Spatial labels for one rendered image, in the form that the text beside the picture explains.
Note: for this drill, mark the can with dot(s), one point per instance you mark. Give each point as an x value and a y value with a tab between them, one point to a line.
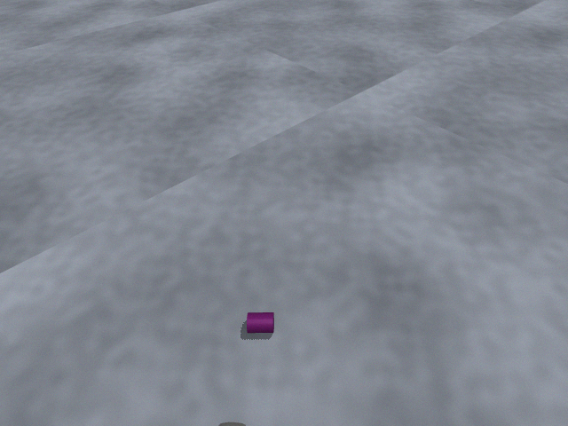
260	322

